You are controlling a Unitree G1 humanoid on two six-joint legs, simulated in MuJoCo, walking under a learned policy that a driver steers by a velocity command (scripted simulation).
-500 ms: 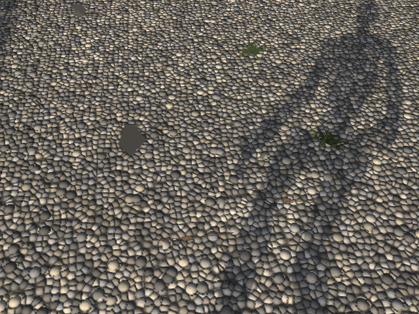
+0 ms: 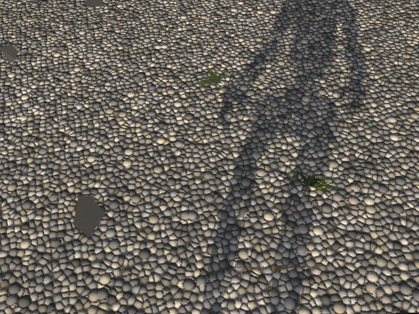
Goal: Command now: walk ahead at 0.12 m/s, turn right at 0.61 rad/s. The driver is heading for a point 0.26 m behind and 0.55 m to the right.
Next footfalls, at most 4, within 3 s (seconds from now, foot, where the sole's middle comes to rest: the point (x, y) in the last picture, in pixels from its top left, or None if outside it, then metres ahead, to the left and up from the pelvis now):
0.26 left None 0.20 0.14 -0.77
0.72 right None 0.04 -0.08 -0.77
1.16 left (316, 308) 0.43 -0.24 -0.77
1.62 right None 0.36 -0.70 -0.77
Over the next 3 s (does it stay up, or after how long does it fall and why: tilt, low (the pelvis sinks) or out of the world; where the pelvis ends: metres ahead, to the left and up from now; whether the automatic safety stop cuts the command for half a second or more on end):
stays up -0.09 -1.60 -0.01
